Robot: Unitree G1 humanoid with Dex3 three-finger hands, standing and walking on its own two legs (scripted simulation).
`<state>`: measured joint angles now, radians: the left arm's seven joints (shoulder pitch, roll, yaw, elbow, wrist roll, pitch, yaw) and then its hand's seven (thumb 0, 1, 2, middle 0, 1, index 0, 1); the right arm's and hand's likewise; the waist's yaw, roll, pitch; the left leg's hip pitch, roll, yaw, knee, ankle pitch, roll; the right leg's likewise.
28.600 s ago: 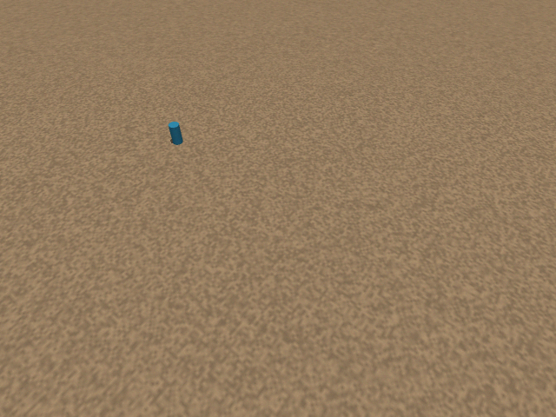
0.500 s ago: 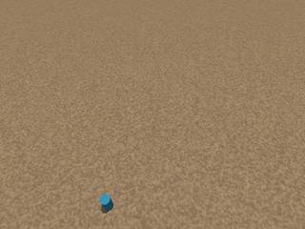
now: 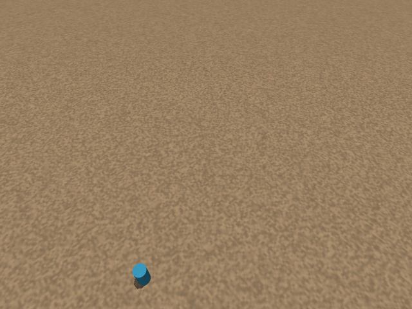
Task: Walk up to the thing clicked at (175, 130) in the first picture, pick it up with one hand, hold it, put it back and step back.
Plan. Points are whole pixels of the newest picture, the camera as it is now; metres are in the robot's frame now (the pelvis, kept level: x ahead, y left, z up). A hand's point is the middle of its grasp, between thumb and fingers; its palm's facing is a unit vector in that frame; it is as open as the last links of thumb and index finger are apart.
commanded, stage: stand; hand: left
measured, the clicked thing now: (142, 274) +0.40 +0.27 -0.72
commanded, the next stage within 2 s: rise first in 1.52 s
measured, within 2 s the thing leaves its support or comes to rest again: neither
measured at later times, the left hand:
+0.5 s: hand out of the picture +0.09 +0.25 -0.15, palm faces -0.02 -0.94 -0.33, open 7.4 cm
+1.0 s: hand out of the picture +0.09 +0.25 -0.15, palm faces -0.02 -0.94 -0.34, open 7.4 cm
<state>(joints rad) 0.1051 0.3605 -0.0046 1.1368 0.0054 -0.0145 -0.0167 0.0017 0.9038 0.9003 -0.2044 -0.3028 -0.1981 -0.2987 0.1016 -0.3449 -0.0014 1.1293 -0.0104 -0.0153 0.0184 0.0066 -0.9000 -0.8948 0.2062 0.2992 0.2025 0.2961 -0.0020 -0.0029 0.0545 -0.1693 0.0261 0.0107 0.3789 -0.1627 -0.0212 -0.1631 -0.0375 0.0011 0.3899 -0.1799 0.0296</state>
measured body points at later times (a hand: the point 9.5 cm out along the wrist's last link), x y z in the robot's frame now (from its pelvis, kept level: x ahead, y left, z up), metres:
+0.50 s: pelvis +0.01 -0.01 +0.00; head +0.01 -0.01 +0.45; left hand +0.09 +0.29 -0.13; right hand +0.10 -0.31 -0.13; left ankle +0.03 +0.13 -0.74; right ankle +0.02 -0.14 -0.74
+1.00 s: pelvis +0.02 -0.01 +0.00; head +0.02 -0.01 +0.45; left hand +0.09 +0.30 -0.13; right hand +0.09 -0.31 -0.13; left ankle +0.03 +0.13 -0.74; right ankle +0.02 -0.14 -0.74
